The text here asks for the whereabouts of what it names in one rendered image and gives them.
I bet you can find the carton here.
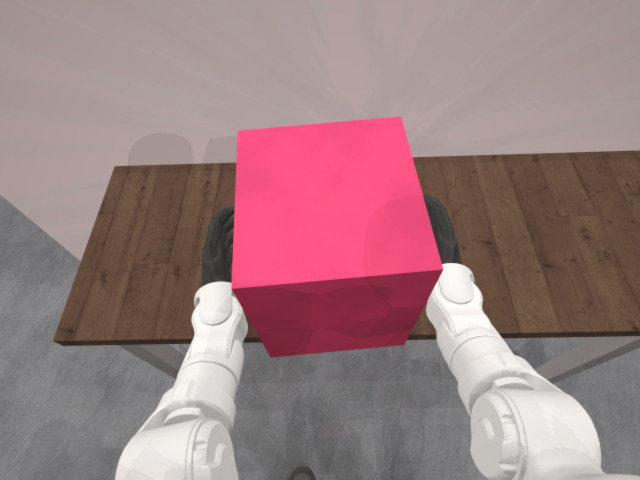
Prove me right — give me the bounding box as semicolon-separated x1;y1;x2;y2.
231;116;443;357

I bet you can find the table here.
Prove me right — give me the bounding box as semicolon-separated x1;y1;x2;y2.
53;150;640;384

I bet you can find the right robot hand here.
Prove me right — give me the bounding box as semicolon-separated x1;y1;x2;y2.
423;193;462;264

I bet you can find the right robot forearm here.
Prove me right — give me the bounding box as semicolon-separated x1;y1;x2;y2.
426;263;601;465

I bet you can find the left robot forearm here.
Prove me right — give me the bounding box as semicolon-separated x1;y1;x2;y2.
115;281;248;480

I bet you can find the left robot upper arm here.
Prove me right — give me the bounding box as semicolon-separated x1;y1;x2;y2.
117;417;239;480

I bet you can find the right robot upper arm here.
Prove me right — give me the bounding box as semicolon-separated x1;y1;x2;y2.
470;388;640;480

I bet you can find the left robot hand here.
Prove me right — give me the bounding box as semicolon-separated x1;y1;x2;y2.
202;205;235;287

